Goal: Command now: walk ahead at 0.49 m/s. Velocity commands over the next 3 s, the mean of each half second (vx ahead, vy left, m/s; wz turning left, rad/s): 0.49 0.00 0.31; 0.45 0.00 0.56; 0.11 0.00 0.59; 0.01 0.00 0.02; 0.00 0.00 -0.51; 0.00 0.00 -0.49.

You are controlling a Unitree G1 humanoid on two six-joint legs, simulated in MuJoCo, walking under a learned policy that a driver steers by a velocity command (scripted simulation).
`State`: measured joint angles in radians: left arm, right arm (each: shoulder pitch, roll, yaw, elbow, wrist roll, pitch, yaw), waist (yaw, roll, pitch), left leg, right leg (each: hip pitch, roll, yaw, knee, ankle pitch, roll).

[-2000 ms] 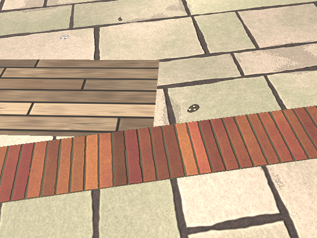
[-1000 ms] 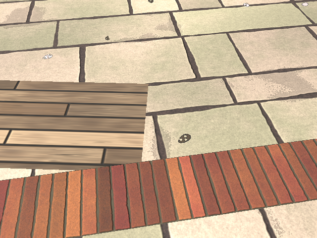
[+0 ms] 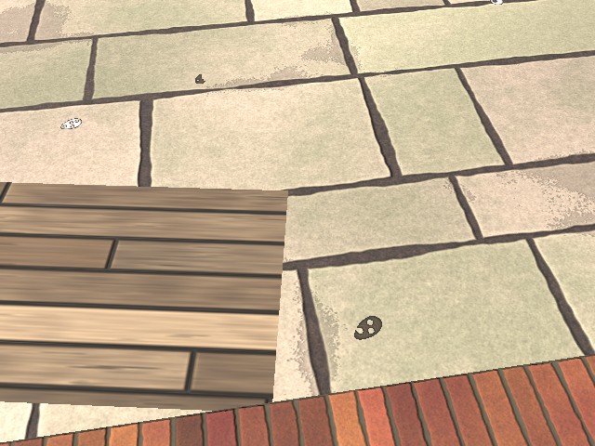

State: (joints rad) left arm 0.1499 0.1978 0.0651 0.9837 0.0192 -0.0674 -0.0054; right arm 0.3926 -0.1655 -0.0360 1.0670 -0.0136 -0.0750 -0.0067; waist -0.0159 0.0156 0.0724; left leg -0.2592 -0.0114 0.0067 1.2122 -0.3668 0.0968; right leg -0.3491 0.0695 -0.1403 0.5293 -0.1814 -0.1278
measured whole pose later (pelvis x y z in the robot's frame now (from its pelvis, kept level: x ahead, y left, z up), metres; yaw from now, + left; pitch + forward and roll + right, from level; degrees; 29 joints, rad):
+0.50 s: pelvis +0.28 +0.04 -0.01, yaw +12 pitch +0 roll +0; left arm 0.39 0.19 0.04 1.03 0.01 -0.07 0.03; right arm 0.09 -0.21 -0.06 0.87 -0.03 -0.04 0.03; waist 0.01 0.00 0.08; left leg -0.41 -0.09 0.11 0.58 -0.19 0.18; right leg -0.12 -0.01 -0.16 1.00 -0.43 -0.03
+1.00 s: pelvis +0.56 +0.08 -0.02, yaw +29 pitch +3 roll +1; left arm 0.01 0.29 0.06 0.71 0.05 -0.04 -0.04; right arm 0.53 -0.27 -0.07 0.91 -0.03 -0.06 -0.04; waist -0.13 -0.05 -0.01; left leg -0.02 -0.16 -0.24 0.58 -0.57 0.11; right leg -0.62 -0.03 0.08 0.58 0.27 0.00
